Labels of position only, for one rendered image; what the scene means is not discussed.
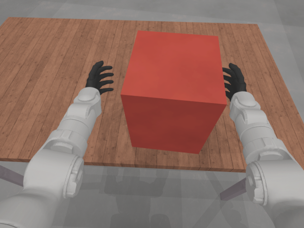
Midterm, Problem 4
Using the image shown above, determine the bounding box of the robot right forearm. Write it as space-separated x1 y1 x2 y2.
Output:
229 91 304 173

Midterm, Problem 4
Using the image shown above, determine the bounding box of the table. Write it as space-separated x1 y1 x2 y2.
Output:
0 17 304 200

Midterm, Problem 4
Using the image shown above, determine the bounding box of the carton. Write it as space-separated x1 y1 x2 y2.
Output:
121 30 227 154

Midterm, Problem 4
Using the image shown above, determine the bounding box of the right robot hand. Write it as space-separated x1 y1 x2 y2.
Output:
222 63 247 101

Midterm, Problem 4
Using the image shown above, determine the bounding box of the robot left forearm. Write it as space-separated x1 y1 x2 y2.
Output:
23 87 102 187

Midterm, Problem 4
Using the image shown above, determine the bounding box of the left robot hand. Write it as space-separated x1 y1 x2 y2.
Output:
85 61 114 95

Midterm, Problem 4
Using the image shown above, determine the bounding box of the right robot upper arm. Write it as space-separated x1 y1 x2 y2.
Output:
246 160 304 228

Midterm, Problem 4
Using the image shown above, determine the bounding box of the left robot upper arm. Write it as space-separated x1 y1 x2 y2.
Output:
0 149 84 228

